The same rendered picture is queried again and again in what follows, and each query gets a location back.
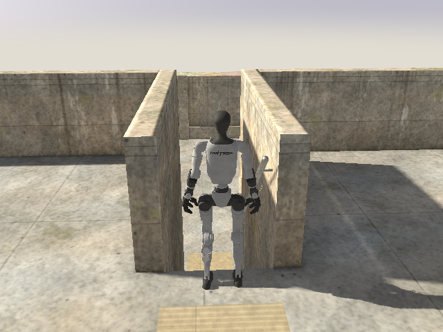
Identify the robot left upper arm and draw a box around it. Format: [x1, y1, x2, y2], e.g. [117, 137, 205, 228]
[190, 140, 207, 179]

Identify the right robot forearm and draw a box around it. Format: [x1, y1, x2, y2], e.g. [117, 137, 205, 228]
[246, 168, 259, 199]

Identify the left robot thigh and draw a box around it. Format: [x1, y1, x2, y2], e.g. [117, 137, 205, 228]
[198, 194, 214, 246]

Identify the left robot forearm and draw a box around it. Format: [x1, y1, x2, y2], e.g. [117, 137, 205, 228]
[184, 169, 197, 199]

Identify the right robot hand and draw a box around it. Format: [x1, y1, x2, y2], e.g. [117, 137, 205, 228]
[245, 197, 261, 214]

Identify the robot right upper arm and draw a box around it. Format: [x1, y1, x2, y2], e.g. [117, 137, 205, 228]
[236, 140, 254, 179]

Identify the robot thigh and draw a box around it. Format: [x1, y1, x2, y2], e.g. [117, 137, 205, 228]
[198, 194, 214, 246]
[231, 193, 245, 244]

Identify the left robot hand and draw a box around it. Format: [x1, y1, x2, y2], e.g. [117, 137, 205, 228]
[182, 196, 198, 214]

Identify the right robot thigh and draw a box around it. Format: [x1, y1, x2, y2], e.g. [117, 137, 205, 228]
[231, 193, 245, 244]

